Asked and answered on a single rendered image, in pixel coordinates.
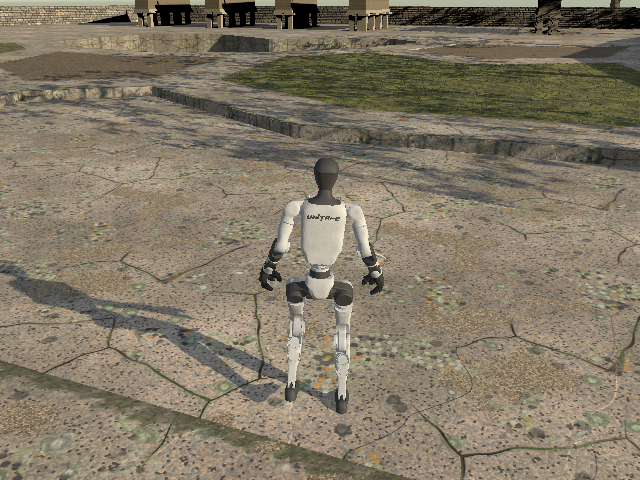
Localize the robot right upper arm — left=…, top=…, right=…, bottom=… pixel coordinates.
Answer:
left=345, top=202, right=372, bottom=258

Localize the robot left upper arm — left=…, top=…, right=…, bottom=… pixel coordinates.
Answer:
left=274, top=200, right=304, bottom=254

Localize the robot left hand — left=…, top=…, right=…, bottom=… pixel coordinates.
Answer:
left=259, top=263, right=282, bottom=291

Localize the humanoid robot torso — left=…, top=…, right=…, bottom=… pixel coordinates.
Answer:
left=300, top=195, right=347, bottom=300

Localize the robot left forearm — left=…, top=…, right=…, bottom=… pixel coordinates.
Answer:
left=263, top=238, right=283, bottom=274

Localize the robot right hand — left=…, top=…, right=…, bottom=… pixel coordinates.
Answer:
left=362, top=272, right=384, bottom=295

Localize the robot left shin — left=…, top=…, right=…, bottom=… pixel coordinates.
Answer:
left=287, top=319, right=302, bottom=389

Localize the robot right forearm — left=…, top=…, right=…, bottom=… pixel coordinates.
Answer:
left=362, top=242, right=382, bottom=278

